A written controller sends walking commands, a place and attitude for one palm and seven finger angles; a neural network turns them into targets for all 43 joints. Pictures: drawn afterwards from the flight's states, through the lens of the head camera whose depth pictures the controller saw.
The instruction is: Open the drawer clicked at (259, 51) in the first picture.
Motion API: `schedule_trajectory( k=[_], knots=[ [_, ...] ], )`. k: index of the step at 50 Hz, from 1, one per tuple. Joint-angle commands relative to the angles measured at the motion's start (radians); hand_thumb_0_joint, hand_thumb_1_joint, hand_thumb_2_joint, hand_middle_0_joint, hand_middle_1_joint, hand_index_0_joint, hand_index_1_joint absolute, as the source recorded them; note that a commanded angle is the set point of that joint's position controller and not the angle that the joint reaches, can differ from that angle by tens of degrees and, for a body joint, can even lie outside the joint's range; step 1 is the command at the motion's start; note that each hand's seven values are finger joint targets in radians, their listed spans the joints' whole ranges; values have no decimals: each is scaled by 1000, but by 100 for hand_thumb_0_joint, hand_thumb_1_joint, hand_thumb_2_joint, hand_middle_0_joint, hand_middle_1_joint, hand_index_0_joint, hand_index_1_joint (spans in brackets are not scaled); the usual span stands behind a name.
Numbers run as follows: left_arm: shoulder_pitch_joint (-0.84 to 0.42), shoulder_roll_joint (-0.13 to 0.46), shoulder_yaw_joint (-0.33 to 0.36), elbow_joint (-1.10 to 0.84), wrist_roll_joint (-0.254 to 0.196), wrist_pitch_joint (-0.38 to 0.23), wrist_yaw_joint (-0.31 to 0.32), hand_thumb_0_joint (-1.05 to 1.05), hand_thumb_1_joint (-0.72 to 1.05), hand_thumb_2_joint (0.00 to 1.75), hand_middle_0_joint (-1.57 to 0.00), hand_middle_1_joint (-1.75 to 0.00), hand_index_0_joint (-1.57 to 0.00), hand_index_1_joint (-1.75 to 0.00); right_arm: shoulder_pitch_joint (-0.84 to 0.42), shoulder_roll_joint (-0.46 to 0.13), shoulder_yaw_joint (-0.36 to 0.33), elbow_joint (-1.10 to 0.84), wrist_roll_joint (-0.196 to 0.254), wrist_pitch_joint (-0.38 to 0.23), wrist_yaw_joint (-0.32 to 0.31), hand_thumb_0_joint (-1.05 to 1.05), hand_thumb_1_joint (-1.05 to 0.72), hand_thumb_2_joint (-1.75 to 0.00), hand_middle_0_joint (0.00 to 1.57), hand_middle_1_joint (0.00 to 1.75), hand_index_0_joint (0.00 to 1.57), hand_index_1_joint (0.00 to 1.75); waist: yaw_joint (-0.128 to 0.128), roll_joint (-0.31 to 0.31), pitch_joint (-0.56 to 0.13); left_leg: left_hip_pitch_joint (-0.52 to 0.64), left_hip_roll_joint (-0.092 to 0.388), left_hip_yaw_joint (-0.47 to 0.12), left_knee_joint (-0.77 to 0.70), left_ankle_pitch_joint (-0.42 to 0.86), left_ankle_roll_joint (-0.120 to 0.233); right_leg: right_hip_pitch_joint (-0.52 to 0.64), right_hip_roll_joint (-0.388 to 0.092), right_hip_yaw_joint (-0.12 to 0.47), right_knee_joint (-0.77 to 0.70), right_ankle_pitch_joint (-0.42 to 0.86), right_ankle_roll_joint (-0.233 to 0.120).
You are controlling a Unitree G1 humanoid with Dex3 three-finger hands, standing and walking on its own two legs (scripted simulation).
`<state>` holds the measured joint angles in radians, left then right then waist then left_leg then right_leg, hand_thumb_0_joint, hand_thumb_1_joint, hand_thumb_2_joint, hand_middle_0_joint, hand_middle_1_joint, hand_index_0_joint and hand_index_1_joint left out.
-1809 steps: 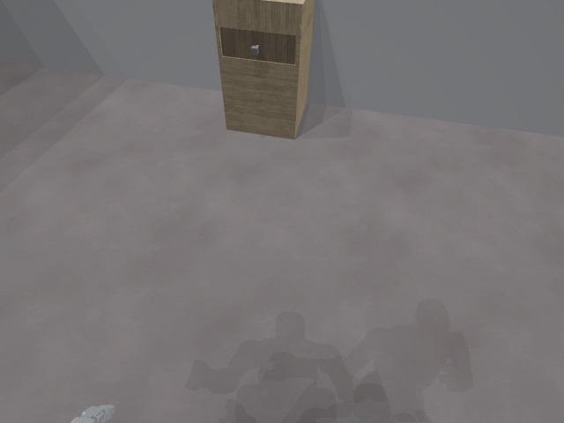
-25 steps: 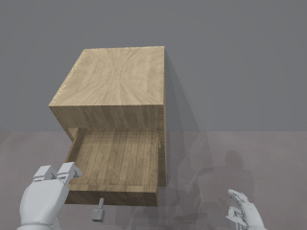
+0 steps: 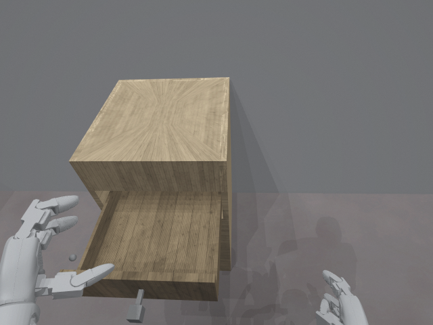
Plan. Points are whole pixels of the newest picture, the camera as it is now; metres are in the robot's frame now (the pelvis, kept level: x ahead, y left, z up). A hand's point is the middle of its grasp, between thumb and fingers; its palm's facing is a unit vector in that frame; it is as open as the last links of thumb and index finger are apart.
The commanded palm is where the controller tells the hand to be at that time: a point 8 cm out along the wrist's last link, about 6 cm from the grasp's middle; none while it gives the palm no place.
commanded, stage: draw the hand back to the body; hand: left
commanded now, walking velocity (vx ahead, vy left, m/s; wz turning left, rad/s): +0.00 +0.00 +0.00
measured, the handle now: (137, 305) +0.22 +0.24 -0.23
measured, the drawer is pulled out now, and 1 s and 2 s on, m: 0.26 0.26 0.26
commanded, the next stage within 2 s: step back with the hand held close in 0.58 s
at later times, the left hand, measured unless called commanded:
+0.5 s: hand (61, 245) +0.19 +0.23 +0.16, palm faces +0.38 -0.83 -0.41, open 7.8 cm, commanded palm +0.14 +0.27 +0.18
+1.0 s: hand (53, 263) +0.17 +0.24 +0.14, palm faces +0.24 -0.83 -0.51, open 7.4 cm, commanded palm +0.11 +0.29 +0.18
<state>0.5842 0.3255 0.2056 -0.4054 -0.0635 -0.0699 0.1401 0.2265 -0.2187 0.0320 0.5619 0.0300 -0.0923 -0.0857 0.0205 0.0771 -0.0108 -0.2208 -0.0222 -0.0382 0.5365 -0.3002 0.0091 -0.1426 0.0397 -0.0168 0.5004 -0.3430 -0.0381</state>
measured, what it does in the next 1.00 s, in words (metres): stands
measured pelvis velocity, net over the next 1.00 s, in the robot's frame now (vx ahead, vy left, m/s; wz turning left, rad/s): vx -0.02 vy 0.01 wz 0.00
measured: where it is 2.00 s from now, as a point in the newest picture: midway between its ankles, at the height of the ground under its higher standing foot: outside the picture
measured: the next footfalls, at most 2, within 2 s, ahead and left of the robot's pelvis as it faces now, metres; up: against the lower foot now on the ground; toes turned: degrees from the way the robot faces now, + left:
none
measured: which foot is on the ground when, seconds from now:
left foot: down 0.00-1.00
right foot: down 0.00-1.00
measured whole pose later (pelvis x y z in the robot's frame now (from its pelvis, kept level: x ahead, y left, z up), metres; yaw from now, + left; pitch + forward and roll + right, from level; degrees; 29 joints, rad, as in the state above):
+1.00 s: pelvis -0.02 +0.01 +0.01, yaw +0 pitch +3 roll -1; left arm 0.69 0.37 0.31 -0.55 -0.06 -0.15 0.10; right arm 0.15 -0.24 -0.03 0.56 0.03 0.03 -0.05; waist -0.01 0.06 0.04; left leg -0.29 -0.02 -0.04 0.45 -0.21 0.02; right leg -0.20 0.04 -0.02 0.39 -0.24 -0.02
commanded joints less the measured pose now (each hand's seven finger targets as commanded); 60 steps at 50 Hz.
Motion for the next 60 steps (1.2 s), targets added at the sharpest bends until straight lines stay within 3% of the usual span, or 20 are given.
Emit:
schedule_trajectory(
  k=[1, 4, 11, 19, 20, 28, 32, 34, 35, 36, 37, 38, 40, 41, 45, 46, 49, 51, 56, 60],
  knots=[
    [-8, 145, 120, -227, -6, -65, -1, 0, 27, 63, -25, -70, -25, -70, -148, -89, -45, -151, -7, -65, -6, 0, -90, -90, 20, 30, 20, 30, 19, -69, -95, 123, 23, 21, -79, 307, 25, -28, -46, -21, -115, 357, 24],
    [-11, 157, 138, -278, -10, -68, 3, 0, 37, 68, -24, -64, -24, -64, -154, -83, -49, -150, -2, -69, -8, 0, -90, -90, 20, 30, 20, 30, 19, -62, -125, 149, 28, 27, -76, 351, 28, -3, -57, -16, -107, 414, 30],
    [-76, 195, 196, -305, -7, -81, 6, 0, 62, 78, -22, -48, -22, -48, -164, -86, -47, -128, -7, -64, -9, 0, -90, -90, 20, 30, 20, 30, 24, -8, -63, 168, 15, 36, -92, 364, 23, -22, -49, -16, -157, 433, 28],
    [-31, 132, 167, -226, -25, -71, -17, 0, 90, 90, -20, -30, -20, -30, -186, -81, -56, -131, -1, -40, 3, 0, -90, -90, 20, 30, 20, 30, 20, -85, -47, 164, 33, 38, -110, 355, 25, -1, -54, -12, -149, 443, 39],
    [-34, 162, 202, -210, -21, -73, -16, 0, 90, 90, -20, -30, -20, -30, -185, -89, -59, -122, -9, -36, 3, 0, -90, -90, 20, 30, 20, 30, 29, -96, -58, 167, 25, 41, -110, 357, 29, -5, -49, -14, -163, 455, 41],
    [-73, 191, 201, -307, -18, -83, -8, 0, 90, 90, -20, -30, -20, -30, -191, -82, -47, -133, -10, -47, -4, 0, -90, -90, 20, 30, 20, 30, 30, 6, -73, 185, 21, 39, -121, 336, 23, -3, -48, -4, -187, 401, 32],
    [-77, 174, 188, -304, -21, -82, -4, 0, 90, 90, -20, -30, -20, -30, -193, -78, -49, -131, -5, -56, -4, 0, -90, -90, 20, 30, 20, 30, 22, 16, -48, 179, 25, 34, -130, 315, 17, -5, -48, -3, -190, 363, 29],
    [-55, 166, 187, -282, -21, -82, -6, 0, 90, 90, -20, -30, -20, -30, -194, -80, -52, -128, -6, -55, -3, 0, -90, -90, 20, 30, 20, 30, 26, -31, -46, 181, 29, 32, -135, 321, 20, -5, -44, -9, -189, 365, 31],
    [-211, 341, 365, -404, -10, -133, 5, 0, 90, 90, -20, -30, -20, -30, -161, -118, -60, -160, -8, -28, 7, 0, -90, -90, 20, 30, 20, 30, 3, -37, 42, 95, 32, -6, -97, 269, 37, -91, -87, 86, -246, 413, 34],
    [-214, 344, 376, -365, -5, -160, 1, 0, 90, 90, -20, -30, -20, -30, -154, -102, -59, -144, -11, -17, 9, 0, -90, -90, 20, 30, 20, 30, -4, -45, 50, 77, 28, -21, -94, 239, 31, -89, -109, 89, -249, 425, 22],
    [-82, 240, 305, -231, 2, -155, -12, 0, 90, 90, -20, -30, -20, -30, -175, -99, -65, -120, -18, -3, 13, 0, -90, -90, 20, 30, 20, 30, -4, -95, 56, 81, 29, -19, -86, 253, 36, -106, -102, 74, -247, 424, 28],
    [-17, 185, 255, -202, 2, -143, -19, 0, 90, 90, -20, -30, -20, -30, -180, -101, -71, -139, -10, 12, 21, 0, -90, -90, 20, 30, 20, 30, -8, -110, 31, 78, 36, -22, -84, 267, 32, -90, -109, 76, -233, 420, 32],
    [51, 147, 225, -201, 0, -142, -31, 0, 90, 90, -20, -30, -20, -30, -185, -113, -83, -147, -5, 34, 34, 0, -90, -90, 20, 30, 20, 30, -11, -87, -36, 85, 45, -16, -80, 311, 37, -64, -110, 62, -208, 423, 40],
    [65, 143, 219, -222, 0, -148, -34, 0, 90, 90, -20, -30, -20, -30, -186, -115, -87, -151, -6, 37, 34, 0, -90, -90, 20, 30, 20, 30, -12, -49, -62, 92, 48, -11, -93, 361, 36, -53, -106, 43, -192, 433, 40],
    [108, 194, 249, -326, 0, -154, -21, 0, 90, 90, -20, -30, -20, -30, -199, -116, -97, -173, 0, 60, 34, 0, -90, -90, 20, 30, 20, 30, -16, -88, -160, 82, 66, -12, -94, 417, 38, -19, -95, 23, -152, 423, 53],
    [93, 232, 275, -369, 3, -156, -11, 0, 90, 90, -20, -30, -20, -30, -195, -126, -94, -173, -1, 60, 27, 0, -90, -90, 20, 30, 20, 30, -17, -49, -182, 72, 73, -15, -98, 447, 38, -2, -97, 22, -132, 434, 49],
    [118, 248, 289, -432, 0, -162, 3, 0, 90, 90, -20, -30, -20, -30, -180, -119, -92, -184, -6, 63, 18, 0, -90, -90, 20, 30, 20, 30, -17, -32, -210, 65, 80, -28, -100, 482, 41, 2, -76, 8, -99, 427, 54],
    [83, 295, 318, -482, -1, -161, 16, 0, 90, 90, -20, -30, -20, -30, -178, -124, -93, -188, -1, 58, 7, 0, -90, -90, 20, 30, 20, 30, -21, 2, -211, 41, 97, -42, -103, 504, 37, 5, -73, 9, -80, 413, 54],
    [139, 251, 313, -408, -8, -153, 21, 0, 90, 90, -20, -30, -20, -30, -171, -116, -101, -170, -7, 58, 8, 0, -90, -90, 20, 30, 20, 30, -24, 9, -167, -27, 107, -58, -117, 445, 35, -14, -62, 9, -67, 350, 50],
    [142, 219, 291, -378, -7, -159, 15, 0, 90, 90, -20, -30, -20, -30, -182, -122, -103, -173, -4, 54, 17, 0, -90, -90, 20, 30, 20, 30, -26, -9, -116, -159, 117, -85, -155, 226, 45, 0, -59, 23, -57, 254, 45]
  ],
)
